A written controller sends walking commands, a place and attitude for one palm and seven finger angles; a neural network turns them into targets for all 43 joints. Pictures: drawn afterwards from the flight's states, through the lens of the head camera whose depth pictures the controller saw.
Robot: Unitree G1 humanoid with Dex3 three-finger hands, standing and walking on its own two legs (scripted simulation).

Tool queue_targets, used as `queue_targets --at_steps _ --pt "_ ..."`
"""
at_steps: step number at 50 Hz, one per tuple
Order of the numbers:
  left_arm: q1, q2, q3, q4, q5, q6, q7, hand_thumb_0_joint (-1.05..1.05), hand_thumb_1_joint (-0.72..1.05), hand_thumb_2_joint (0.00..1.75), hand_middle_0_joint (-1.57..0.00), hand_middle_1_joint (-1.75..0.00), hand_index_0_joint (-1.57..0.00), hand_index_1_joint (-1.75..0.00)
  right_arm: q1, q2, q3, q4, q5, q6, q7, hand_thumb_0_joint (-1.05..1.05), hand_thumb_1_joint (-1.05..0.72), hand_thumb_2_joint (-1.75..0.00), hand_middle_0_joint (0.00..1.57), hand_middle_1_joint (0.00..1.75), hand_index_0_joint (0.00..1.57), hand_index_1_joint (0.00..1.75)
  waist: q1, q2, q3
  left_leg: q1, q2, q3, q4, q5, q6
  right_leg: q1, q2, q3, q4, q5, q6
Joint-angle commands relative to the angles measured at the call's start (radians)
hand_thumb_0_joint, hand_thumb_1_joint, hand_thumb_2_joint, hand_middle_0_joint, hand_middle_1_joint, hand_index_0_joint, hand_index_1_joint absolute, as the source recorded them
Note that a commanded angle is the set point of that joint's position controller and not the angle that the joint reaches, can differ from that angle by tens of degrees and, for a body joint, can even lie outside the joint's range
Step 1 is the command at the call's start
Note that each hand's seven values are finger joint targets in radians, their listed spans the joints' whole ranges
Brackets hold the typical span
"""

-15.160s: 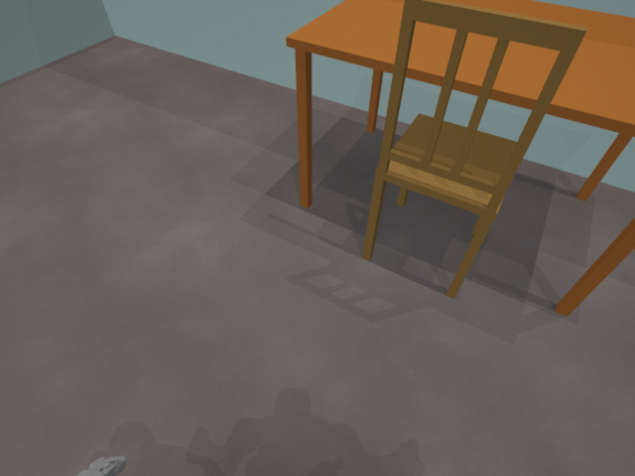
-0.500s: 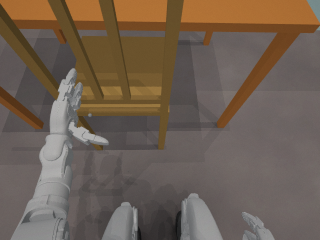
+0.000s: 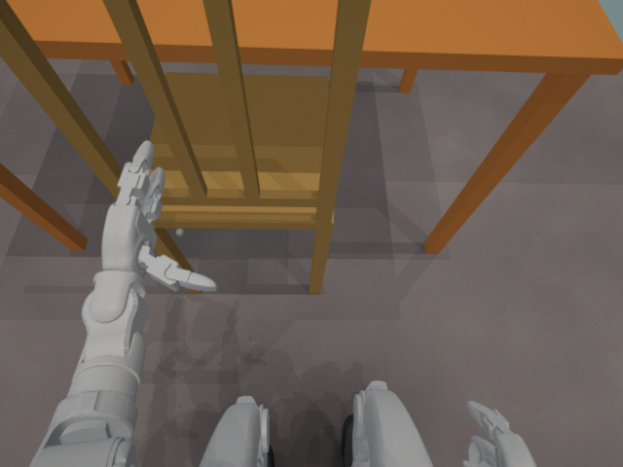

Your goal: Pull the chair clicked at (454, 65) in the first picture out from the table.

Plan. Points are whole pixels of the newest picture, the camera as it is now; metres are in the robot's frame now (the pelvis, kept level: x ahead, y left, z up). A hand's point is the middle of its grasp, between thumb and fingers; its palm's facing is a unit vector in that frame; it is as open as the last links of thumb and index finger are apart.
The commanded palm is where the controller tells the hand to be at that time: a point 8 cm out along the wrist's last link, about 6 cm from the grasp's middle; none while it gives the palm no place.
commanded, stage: push the fingers through the gap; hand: left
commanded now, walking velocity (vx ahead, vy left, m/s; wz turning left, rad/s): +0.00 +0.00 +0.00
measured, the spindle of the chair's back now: (167, 115) +0.54 +0.19 +0.07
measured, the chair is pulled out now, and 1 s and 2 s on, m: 0.00 0.00 0.00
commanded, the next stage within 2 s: hook a spindle and tug to test in 1.68 s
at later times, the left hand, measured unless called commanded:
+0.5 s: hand (180, 207) +0.43 +0.17 +0.01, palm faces -0.02 -1.00 -0.04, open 16.9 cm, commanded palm +0.42 +0.22 +0.02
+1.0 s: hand (191, 179) +0.48 +0.16 +0.02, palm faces +0.01 -1.00 -0.04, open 16.9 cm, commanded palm +0.45 +0.22 +0.02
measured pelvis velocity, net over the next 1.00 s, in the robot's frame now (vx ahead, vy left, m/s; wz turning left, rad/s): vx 0.00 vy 0.00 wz -0.01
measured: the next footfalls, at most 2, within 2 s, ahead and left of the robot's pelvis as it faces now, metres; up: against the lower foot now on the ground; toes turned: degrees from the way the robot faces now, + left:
none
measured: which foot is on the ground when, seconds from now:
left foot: down 0.00-1.00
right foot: down 0.00-1.00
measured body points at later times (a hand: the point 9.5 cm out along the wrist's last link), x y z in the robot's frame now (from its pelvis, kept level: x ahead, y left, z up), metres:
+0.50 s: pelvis +0.00 +0.01 +0.00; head +0.14 +0.02 +0.42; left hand +0.43 +0.23 +0.02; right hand +0.09 -0.26 -0.12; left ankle +0.00 +0.11 -0.62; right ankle +0.06 -0.13 -0.62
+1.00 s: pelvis +0.00 +0.00 -0.01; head +0.15 +0.01 +0.42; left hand +0.47 +0.22 +0.02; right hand +0.05 -0.26 -0.13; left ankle +0.00 +0.11 -0.62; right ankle +0.06 -0.13 -0.62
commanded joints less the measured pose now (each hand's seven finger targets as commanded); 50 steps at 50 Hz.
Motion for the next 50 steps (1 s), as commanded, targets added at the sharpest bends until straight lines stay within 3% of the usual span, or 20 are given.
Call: queue_targets --at_steps 1,5,7,9,14,21,23,24,29,31,32,34,37,39,40,44,48,50 --pt "-0.252 0.205 0.073 -0.173 -0.029 -0.056 -0.010 0.00 -0.50 0.30 -0.06 -0.08 -0.06 -0.08 0.084 -0.151 -0.057 -0.090 0.003 -0.030 -0.019 0.00 -0.90 -0.90 0.20 0.30 0.20 0.30 -0.005 -0.002 -0.421 0.128 -0.034 -0.035 -0.178 0.321 -0.010 0.395 0.048 0.042 -0.127 0.237 -0.023" --pt "-0.295 0.198 0.053 -0.202 -0.035 -0.067 -0.035 0.00 -0.50 0.30 -0.06 -0.08 -0.06 -0.08 0.087 -0.152 -0.059 -0.086 0.003 -0.040 -0.025 0.00 -0.90 -0.90 0.20 0.30 0.20 0.30 -0.010 0.040 -0.459 0.172 -0.032 -0.043 -0.171 0.344 -0.011 0.376 0.049 0.038 -0.122 0.238 -0.027" --pt "-0.352 0.192 0.040 -0.192 -0.038 -0.070 -0.041 0.00 -0.50 0.30 -0.06 -0.08 -0.06 -0.08 0.094 -0.154 -0.058 -0.073 0.003 -0.044 -0.030 0.00 -0.90 -0.90 0.20 0.30 0.20 0.30 -0.033 0.041 -0.451 0.184 -0.029 -0.050 -0.161 0.356 -0.010 0.341 0.051 0.032 -0.117 0.236 -0.025" --pt "-0.403 0.196 0.033 -0.166 -0.034 -0.067 -0.046 0.00 -0.50 0.30 -0.06 -0.08 -0.06 -0.08 0.099 -0.158 -0.059 -0.057 0.002 -0.045 -0.034 0.00 -0.90 -0.90 0.20 0.30 0.20 0.30 -0.040 0.057 -0.447 0.195 -0.027 -0.058 -0.159 0.358 -0.013 0.314 0.049 0.028 -0.114 0.223 -0.026" --pt "-0.434 0.217 0.048 -0.122 -0.023 -0.053 -0.042 0.00 -0.50 0.30 -0.06 -0.08 -0.06 -0.08 0.116 -0.165 -0.061 -0.049 -0.003 -0.040 -0.031 0.00 -0.90 -0.90 0.20 0.30 0.20 0.30 -0.030 0.080 -0.482 0.228 -0.026 -0.071 -0.162 0.414 -0.020 0.302 0.048 0.017 -0.101 0.238 -0.030" --pt "-0.426 0.242 0.084 -0.069 -0.010 -0.037 -0.011 0.00 -0.50 0.30 -0.06 -0.08 -0.06 -0.08 0.130 -0.163 -0.058 -0.060 -0.006 -0.014 -0.017 0.00 -0.90 -0.90 0.20 0.30 0.20 0.30 -0.023 0.047 -0.484 0.198 -0.024 -0.066 -0.168 0.424 -0.019 0.330 0.052 0.017 -0.102 0.258 -0.028" --pt "-0.497 0.240 0.071 -0.070 0.002 -0.046 0.000 0.00 -0.50 0.30 -0.06 -0.08 -0.06 -0.08 0.135 -0.163 -0.056 -0.054 -0.010 -0.009 -0.016 0.00 -0.90 -0.90 0.20 0.30 0.20 0.30 -0.040 0.071 -0.486 0.207 -0.024 -0.067 -0.163 0.408 -0.018 0.303 0.054 0.018 -0.105 0.236 -0.027" --pt "-0.496 0.244 0.080 -0.050 0.003 -0.047 0.005 0.00 -0.50 0.30 -0.06 -0.08 -0.06 -0.08 0.142 -0.164 -0.057 -0.049 -0.010 -0.006 -0.016 0.00 -0.90 -0.90 0.20 0.30 0.20 0.30 -0.043 0.054 -0.475 0.203 -0.022 -0.070 -0.166 0.405 -0.019 0.303 0.054 0.015 -0.106 0.234 -0.027" --pt "-0.568 0.249 0.077 -0.002 0.021 -0.068 0.017 0.00 -0.50 0.30 -0.06 -0.08 -0.06 -0.08 0.159 -0.168 -0.056 -0.036 -0.016 0.004 -0.013 0.00 -0.90 -0.90 0.20 0.30 0.20 0.30 -0.054 0.090 -0.476 0.228 -0.021 -0.079 -0.170 0.400 -0.024 0.265 0.057 0.011 -0.105 0.206 -0.030" --pt "-0.586 0.258 0.085 0.034 0.025 -0.067 0.018 0.00 -0.50 0.30 -0.06 -0.08 -0.06 -0.08 0.164 -0.171 -0.055 -0.032 -0.019 0.011 -0.012 0.00 -0.90 -0.90 0.20 0.30 0.20 0.30 -0.062 0.061 -0.484 0.206 -0.020 -0.076 -0.161 0.387 -0.019 0.274 0.057 0.015 -0.106 0.208 -0.028" --pt "-0.628 0.254 0.074 0.039 0.025 -0.070 0.016 0.00 -0.50 0.30 -0.06 -0.08 -0.06 -0.08 0.167 -0.170 -0.054 -0.031 -0.018 0.013 -0.014 0.00 -0.90 -0.90 0.20 0.30 0.20 0.30 -0.074 0.077 -0.475 0.206 -0.021 -0.076 -0.160 0.375 -0.017 0.256 0.058 0.015 -0.106 0.197 -0.027" --pt "-0.623 0.304 0.116 0.053 0.033 -0.075 0.016 0.00 -0.50 0.30 -0.06 -0.08 -0.06 -0.08 0.178 -0.173 -0.054 -0.029 -0.023 0.020 -0.013 0.00 -0.90 -0.90 0.20 0.30 0.20 0.30 -0.055 0.094 -0.503 0.210 -0.023 -0.074 -0.159 0.404 -0.019 0.287 0.056 0.018 -0.101 0.226 -0.030" --pt "-0.640 0.266 0.092 0.065 0.028 -0.076 0.013 0.00 -0.50 0.30 -0.06 -0.08 -0.06 -0.08 0.186 -0.169 -0.054 -0.031 -0.025 0.030 -0.009 0.00 -0.90 -0.90 0.20 0.30 0.20 0.30 -0.067 0.093 -0.517 0.233 -0.018 -0.079 -0.154 0.449 -0.020 0.272 0.060 0.013 -0.095 0.251 -0.028" --pt "-0.612 0.306 0.131 0.064 0.029 -0.076 0.015 0.00 -0.50 0.30 -0.06 -0.08 -0.06 -0.08 0.193 -0.173 -0.058 -0.033 -0.026 0.039 -0.006 0.00 -0.90 -0.90 0.20 0.30 0.20 0.30 -0.056 0.082 -0.538 0.231 -0.017 -0.076 -0.152 0.476 -0.021 0.301 0.059 0.017 -0.096 0.282 -0.026" --pt "-0.621 0.289 0.111 0.052 0.032 -0.076 0.013 0.00 -0.50 0.30 -0.06 -0.08 -0.06 -0.08 0.191 -0.170 -0.056 -0.036 -0.027 0.043 -0.004 0.00 -0.90 -0.90 0.20 0.30 0.20 0.30 -0.058 0.089 -0.542 0.235 -0.016 -0.076 -0.153 0.482 -0.021 0.305 0.059 0.018 -0.096 0.288 -0.026" --pt "-0.647 0.274 0.105 0.112 0.038 -0.068 0.022 0.00 -0.50 0.30 -0.06 -0.08 -0.06 -0.08 0.197 -0.170 -0.056 -0.028 -0.026 0.058 -0.001 0.00 -0.90 -0.90 0.20 0.30 0.20 0.30 -0.077 0.063 -0.481 0.193 -0.017 -0.071 -0.153 0.422 -0.015 0.279 0.062 0.018 -0.107 0.250 -0.023" --pt "-0.730 0.373 0.168 0.112 0.055 -0.091 0.033 0.00 -0.50 0.30 -0.06 -0.08 -0.06 -0.08 0.206 -0.173 -0.049 -0.028 -0.033 0.062 -0.008 0.00 -0.90 -0.90 0.20 0.30 0.20 0.30 -0.074 0.071 -0.517 0.159 -0.024 -0.065 -0.146 0.386 -0.007 0.323 0.060 0.034 -0.104 0.251 -0.023" --pt "-0.743 0.355 0.152 0.118 0.057 -0.100 0.026 0.00 -0.50 0.30 -0.06 -0.08 -0.06 -0.08 0.205 -0.168 -0.049 -0.022 -0.036 0.062 -0.005 0.00 -0.90 -0.90 0.20 0.30 0.20 0.30 -0.080 0.095 -0.533 0.179 -0.024 -0.064 -0.136 0.408 -0.008 0.313 0.061 0.035 -0.103 0.267 -0.023"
